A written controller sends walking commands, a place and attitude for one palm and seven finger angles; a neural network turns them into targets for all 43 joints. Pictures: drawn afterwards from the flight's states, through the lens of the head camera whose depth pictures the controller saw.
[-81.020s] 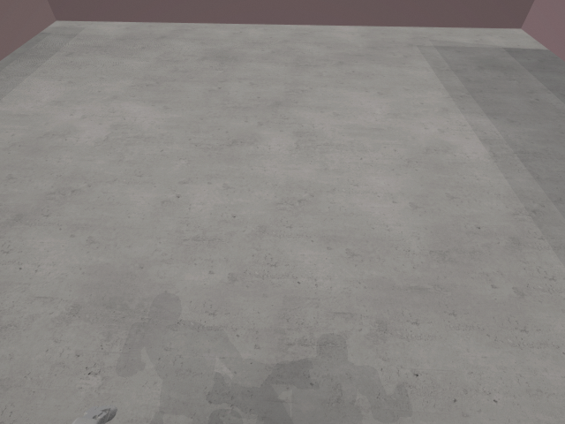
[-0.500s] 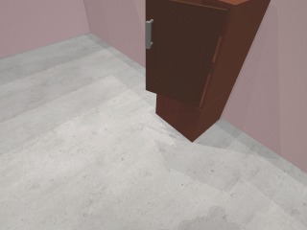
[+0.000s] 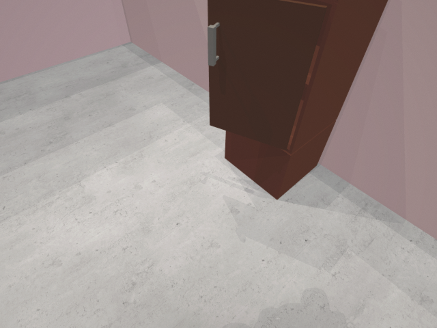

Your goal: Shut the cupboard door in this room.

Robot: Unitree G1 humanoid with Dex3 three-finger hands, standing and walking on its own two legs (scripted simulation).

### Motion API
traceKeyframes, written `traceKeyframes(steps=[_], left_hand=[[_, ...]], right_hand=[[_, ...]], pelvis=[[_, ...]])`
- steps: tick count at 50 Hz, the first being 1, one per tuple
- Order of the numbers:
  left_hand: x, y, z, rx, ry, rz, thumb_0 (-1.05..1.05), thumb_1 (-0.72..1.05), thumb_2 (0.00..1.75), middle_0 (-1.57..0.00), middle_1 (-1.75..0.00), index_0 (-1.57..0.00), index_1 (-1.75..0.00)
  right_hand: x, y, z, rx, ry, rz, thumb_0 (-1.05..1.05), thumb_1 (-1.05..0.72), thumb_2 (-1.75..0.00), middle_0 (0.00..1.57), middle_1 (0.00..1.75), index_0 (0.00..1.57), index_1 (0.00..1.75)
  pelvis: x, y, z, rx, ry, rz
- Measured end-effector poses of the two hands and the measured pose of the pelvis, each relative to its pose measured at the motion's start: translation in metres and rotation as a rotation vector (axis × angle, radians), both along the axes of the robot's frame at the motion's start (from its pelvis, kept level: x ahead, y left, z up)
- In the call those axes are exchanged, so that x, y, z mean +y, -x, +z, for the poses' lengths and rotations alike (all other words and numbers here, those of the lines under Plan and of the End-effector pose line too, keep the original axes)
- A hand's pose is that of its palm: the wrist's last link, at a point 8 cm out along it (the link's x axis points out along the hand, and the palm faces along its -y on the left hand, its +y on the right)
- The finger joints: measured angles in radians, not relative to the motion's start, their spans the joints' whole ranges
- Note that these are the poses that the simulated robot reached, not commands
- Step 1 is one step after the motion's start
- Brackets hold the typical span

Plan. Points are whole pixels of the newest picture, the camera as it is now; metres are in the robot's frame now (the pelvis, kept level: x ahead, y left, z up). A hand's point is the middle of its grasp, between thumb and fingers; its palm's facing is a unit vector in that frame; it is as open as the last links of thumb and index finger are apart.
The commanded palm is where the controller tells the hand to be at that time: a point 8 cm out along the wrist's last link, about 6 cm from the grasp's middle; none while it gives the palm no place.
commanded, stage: look to check the result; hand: left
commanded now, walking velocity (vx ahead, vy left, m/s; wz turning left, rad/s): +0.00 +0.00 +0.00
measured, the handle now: (214, 44) +1.04 +0.07 +0.05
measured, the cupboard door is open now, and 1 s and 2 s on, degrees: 22 22 22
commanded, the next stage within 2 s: walk to a spot facing it in 0.10 s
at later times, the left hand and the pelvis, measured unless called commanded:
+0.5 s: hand out of the picture +0.02 +0.20 -0.19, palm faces +0.13 -0.97 -0.22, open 7.4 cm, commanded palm none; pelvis +0.00 +0.00 -0.01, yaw +7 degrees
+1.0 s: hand out of the picture +0.08 +0.24 -0.15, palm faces +0.38 -0.89 -0.27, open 7.4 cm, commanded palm none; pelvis +0.05 -0.01 +0.00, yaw +26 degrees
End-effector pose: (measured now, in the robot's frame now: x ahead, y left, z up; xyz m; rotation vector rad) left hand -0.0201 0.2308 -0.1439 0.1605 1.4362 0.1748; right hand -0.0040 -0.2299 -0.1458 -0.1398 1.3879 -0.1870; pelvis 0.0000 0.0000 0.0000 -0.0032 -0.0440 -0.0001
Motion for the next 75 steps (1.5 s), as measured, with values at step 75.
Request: traceKeyframes(steps=[75], left_hand=[[-0.086, 0.026, 0.002, 0.159, 0.071, 0.932, 0.01, 0.91, 0.89, -0.20, -0.30, -0.20, -0.30]], right_hand=[[0.258, -0.471, 0.000, -0.275, -0.136, 1.033, 0.01, -0.91, -0.90, 0.19, 0.30, 0.19, 0.30]], pelvis=[[0.074, -0.187, -0.022, 0.076, 0.008, 0.841]])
